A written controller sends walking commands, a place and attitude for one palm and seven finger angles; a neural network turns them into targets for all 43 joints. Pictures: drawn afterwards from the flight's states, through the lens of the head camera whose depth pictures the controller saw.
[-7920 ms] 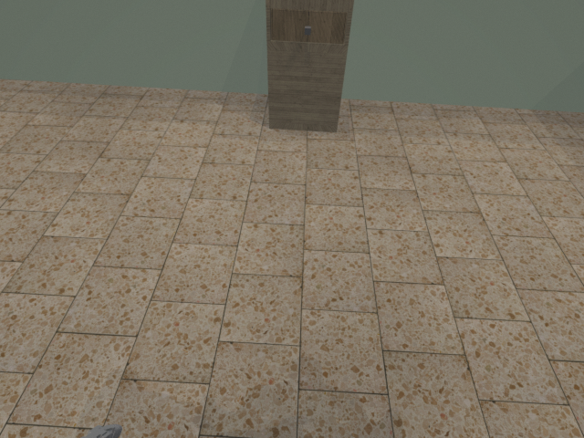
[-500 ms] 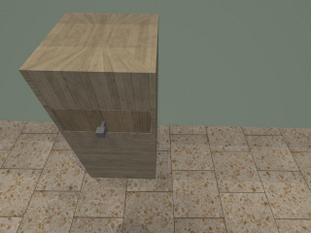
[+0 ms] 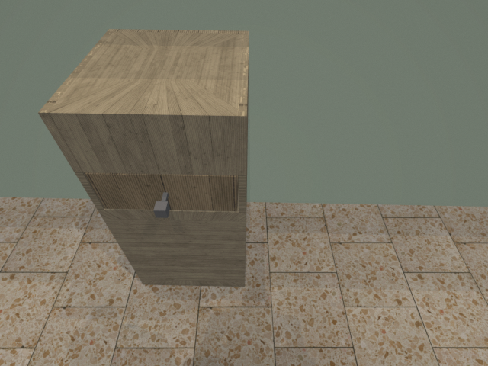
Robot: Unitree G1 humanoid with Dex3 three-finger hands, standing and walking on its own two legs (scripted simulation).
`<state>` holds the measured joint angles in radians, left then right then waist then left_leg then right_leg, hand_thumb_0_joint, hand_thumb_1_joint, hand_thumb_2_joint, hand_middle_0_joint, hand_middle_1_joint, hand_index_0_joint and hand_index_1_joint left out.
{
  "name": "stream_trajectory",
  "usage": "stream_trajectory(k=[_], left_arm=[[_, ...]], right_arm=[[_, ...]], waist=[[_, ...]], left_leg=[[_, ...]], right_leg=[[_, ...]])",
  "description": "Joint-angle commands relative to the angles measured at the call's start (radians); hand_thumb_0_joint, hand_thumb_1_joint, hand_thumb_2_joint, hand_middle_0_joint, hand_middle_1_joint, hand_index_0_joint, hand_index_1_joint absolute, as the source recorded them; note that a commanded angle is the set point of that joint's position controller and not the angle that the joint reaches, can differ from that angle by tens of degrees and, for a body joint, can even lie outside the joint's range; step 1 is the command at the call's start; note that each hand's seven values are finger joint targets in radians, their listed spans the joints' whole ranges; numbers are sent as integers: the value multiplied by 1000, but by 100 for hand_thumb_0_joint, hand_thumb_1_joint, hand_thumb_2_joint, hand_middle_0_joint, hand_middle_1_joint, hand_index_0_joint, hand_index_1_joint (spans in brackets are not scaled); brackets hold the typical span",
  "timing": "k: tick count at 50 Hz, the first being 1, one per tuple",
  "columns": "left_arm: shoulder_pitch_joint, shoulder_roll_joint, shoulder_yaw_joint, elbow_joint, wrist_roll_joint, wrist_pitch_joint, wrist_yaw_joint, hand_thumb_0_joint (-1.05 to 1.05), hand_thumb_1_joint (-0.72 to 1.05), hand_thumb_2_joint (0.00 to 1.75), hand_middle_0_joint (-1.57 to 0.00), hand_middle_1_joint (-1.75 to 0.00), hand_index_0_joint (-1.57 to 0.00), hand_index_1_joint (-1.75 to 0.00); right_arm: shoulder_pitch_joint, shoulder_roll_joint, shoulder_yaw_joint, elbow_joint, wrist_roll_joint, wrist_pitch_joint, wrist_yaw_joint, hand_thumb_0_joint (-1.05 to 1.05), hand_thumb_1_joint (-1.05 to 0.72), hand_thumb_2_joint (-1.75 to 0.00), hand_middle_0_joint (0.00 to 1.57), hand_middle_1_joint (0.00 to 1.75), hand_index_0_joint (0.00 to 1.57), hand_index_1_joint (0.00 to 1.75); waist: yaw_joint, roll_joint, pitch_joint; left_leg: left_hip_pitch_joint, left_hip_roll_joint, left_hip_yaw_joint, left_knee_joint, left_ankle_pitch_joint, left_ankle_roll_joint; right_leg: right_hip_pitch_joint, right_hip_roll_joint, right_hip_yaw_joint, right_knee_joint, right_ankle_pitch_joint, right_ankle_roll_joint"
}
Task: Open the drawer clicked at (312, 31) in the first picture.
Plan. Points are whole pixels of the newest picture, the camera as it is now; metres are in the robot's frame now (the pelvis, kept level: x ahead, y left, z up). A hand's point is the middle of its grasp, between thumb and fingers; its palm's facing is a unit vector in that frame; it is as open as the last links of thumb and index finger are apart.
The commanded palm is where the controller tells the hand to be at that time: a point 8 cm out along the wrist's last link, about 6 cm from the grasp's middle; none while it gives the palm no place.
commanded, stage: look again from close up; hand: left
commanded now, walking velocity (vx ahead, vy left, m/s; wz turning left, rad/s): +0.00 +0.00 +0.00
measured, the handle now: (163, 204) +0.52 +0.25 -0.15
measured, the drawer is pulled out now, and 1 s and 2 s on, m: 0.00 0.00 0.00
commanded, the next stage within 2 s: raise the hand with hooked fingers in 0.22 s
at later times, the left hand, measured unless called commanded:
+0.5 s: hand (129, 356) +0.15 +0.20 -0.06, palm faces -0.04 -0.76 -0.65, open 7.5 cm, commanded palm +0.11 +0.22 -0.04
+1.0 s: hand (127, 312) +0.20 +0.20 -0.01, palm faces +0.19 -0.03 -0.98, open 10.1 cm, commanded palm +0.17 +0.21 +0.03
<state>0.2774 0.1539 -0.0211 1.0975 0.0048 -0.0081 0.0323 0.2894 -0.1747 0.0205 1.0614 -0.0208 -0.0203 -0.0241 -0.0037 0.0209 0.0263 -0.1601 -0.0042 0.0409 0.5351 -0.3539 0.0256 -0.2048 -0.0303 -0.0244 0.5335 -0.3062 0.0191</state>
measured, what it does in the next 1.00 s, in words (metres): lowers itself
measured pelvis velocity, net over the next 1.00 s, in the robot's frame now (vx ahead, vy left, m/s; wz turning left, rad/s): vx -0.04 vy -0.05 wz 0.02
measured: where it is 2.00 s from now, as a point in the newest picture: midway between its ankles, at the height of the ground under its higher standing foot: outside the picture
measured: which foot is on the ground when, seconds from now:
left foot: down 0.00-1.00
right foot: down 0.00-1.00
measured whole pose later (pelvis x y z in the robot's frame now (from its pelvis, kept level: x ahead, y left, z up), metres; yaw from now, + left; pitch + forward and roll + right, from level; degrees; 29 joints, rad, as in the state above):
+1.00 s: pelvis -0.04 -0.05 -0.05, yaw +1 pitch +10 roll +1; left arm 0.23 0.38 -0.03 0.03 1.06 -0.06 0.50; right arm 0.03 -0.20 -0.01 0.56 -0.08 0.05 0.01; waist 0.09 0.04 -0.12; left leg -0.66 0.03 0.00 0.95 -0.47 -0.04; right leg -0.71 -0.01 -0.06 0.98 -0.45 -0.05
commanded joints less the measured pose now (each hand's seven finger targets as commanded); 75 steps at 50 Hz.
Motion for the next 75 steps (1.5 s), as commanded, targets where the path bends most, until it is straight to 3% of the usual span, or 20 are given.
stream_trajectory(k=[1,15,16,17,18,20,21,24,28,29,33,37,39,44,48,53,58,64,69,75], left_arm=[[37,102,20,-37,5,-9,3,0,90,90,-20,-30,-20,-30],[64,97,24,-23,4,-9,0,0,90,90,-20,-30,-20,-30],[139,130,31,13,14,-29,44,0,90,90,-20,-30,-20,-30],[-645,432,19,-1524,160,-194,57,0,88,89,-20,-32,-20,-32],[-201,366,64,-1210,183,-87,136,0,85,88,-20,-33,-20,-33],[126,64,-63,-980,171,78,196,0,81,86,-21,-36,-21,-36],[-29,76,-105,-1185,209,67,192,0,78,85,-21,-37,-21,-37],[53,197,-43,-1134,495,58,262,0,71,82,-21,-42,-21,-42],[447,121,-62,-937,817,68,317,0,62,78,-22,-48,-22,-48],[497,153,-21,-932,876,51,319,0,60,77,-22,-50,-22,-50],[336,266,43,-1097,1028,-32,367,0,50,73,-23,-55,-23,-55],[20,380,124,-1313,1130,-70,481,0,41,69,-24,-62,-24,-62],[-217,420,134,-1447,1138,-110,531,0,36,67,-24,-64,-24,-64],[-264,377,73,-1404,1080,-178,551,0,25,62,-25,-72,-25,-72],[-135,374,85,-1213,1044,-12,490,0,15,58,-25,-78,-25,-78],[-63,389,57,-1170,968,178,299,0,4,53,-26,-86,-26,-86],[-101,411,81,-1249,990,86,227,0,-8,48,-27,-93,-27,-93],[-210,439,151,-1379,1024,-58,346,0,-22,42,-28,-102,-28,-102],[-312,407,112,-1292,1017,-2,383,0,-34,37,-29,-110,-29,-110],[-391,402,29,-1263,988,119,263,0,-48,31,-30,-118,-30,-118]], right_arm=[[56,-97,-13,-33,6,-9,-5,0,-90,-90,20,30,20,30],[61,-88,-11,9,7,-14,-10,0,-90,-90,20,30,20,30],[-44,-122,-29,-55,23,-15,-2,0,-90,-90,20,30,20,30],[-12,-256,-38,-378,72,-170,-50,0,-90,-90,20,30,20,30],[-97,-158,-34,-325,56,-270,-95,0,-90,-90,20,30,20,30],[-82,-108,-53,-252,72,-292,-93,0,-90,-90,20,30,20,30],[-127,-137,-49,-347,74,-302,-81,0,-90,-90,20,30,20,30],[-153,-201,-58,-431,11,-269,-58,0,-90,-90,20,30,20,30],[-212,-194,-98,-556,-32,-128,14,0,-90,-90,20,30,20,30],[-224,-185,-102,-575,-24,-85,36,0,-90,-90,20,30,20,30],[-314,-172,-82,-670,-15,-8,67,0,-90,-90,20,30,20,30],[-294,-150,-92,-688,-53,33,57,0,-90,-90,20,30,20,30],[-285,-137,-95,-667,-69,36,42,0,-90,-90,20,30,20,30],[-282,-143,-92,-647,-68,12,27,0,-90,-90,20,30,20,30],[-299,-147,-81,-653,-45,36,20,0,-90,-90,20,30,20,30],[-344,-153,-39,-675,9,69,-14,0,-90,-90,20,30,20,30],[-293,-151,-37,-655,-13,48,-18,0,-90,-90,20,30,20,30],[-243,-151,-75,-626,-40,23,-2,0,-90,-90,20,30,20,30],[-249,-169,-94,-604,-22,31,10,0,-90,-90,20,30,20,30],[-275,-174,-85,-607,9,56,0,0,-90,-90,20,30,20,30]], waist=[[3,-16,81],[9,-15,43],[45,-136,64],[-46,204,-472],[28,307,-384],[-3,143,-183],[-1,83,-81],[-19,-60,-73],[97,-268,-70],[140,-273,-107],[157,-163,-178],[113,31,-329],[53,31,-389],[-9,57,-378],[36,-32,-356],[92,-191,-316],[97,-124,-252],[84,54,-355],[54,29,-304],[73,12,-325]], left_leg=[[-88,110,-97,-150,227,27],[-40,104,-85,-167,239,26],[-113,119,-54,28,357,-13],[174,14,-41,-101,575,18],[222,61,-44,-116,760,6],[14,72,-47,-118,555,-32],[-61,53,-65,-97,440,-24],[-191,1,-74,5,291,-5],[-332,-24,-24,65,189,-26],[-367,-28,-12,70,205,-31],[-412,-49,10,110,157,-24],[-339,-63,2,209,149,-5],[-296,-65,-18,296,129,4],[-288,-54,-47,388,62,12],[-389,-52,-22,289,98,11],[-389,-47,4,143,147,7],[-305,-34,-4,80,176,11],[-171,-36,-23,102,291,1],[-164,-22,-32,87,299,-5],[-107,-11,-37,16,388,-8]], right_leg=[[-3,-51,52,-70,140,-55],[18,-60,60,-89,182,-52],[9,-120,104,-102,580,-33],[91,1,120,18,518,-70],[-16,25,22,75,223,-76],[-139,27,-46,71,41,-45],[-144,19,-34,32,99,-48],[-239,48,-1,37,83,-74],[-258,59,39,52,-13,-86],[-212,53,79,63,46,-95],[-194,37,134,113,85,-98],[-287,36,189,168,78,-97],[-389,27,214,186,13,-88],[-536,28,192,199,-69,-83],[-312,34,114,174,84,-59],[-52,16,142,91,196,-32],[-61,16,84,69,192,-41],[-121,35,48,106,235,-68],[-182,43,9,105,213,-69],[-74,39,-3,69,266,-64]])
